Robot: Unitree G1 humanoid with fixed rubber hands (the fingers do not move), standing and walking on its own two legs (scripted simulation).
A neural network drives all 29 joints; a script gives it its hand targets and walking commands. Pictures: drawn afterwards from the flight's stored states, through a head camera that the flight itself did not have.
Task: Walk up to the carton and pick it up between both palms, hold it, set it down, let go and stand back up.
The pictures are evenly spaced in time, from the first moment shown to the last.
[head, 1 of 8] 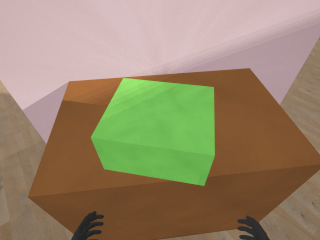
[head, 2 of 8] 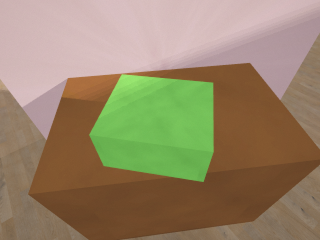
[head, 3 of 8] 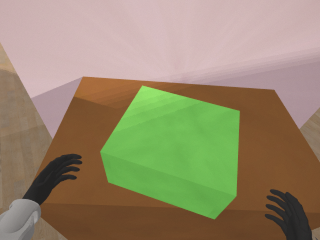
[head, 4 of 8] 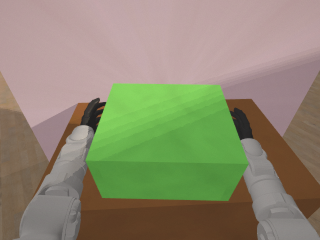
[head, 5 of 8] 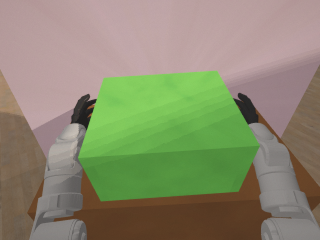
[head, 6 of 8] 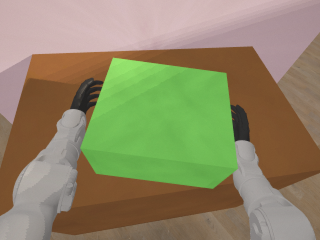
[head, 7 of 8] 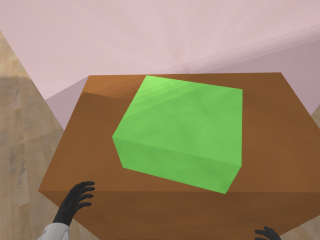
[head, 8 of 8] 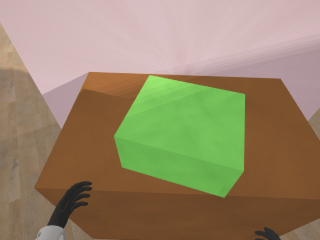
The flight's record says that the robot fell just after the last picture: no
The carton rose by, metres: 0.18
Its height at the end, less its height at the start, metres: +0.00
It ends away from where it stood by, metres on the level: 0.03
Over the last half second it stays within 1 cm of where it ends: yes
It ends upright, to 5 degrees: yes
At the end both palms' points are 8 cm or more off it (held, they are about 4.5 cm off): yes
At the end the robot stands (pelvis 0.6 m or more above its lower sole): yes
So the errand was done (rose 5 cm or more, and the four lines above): yes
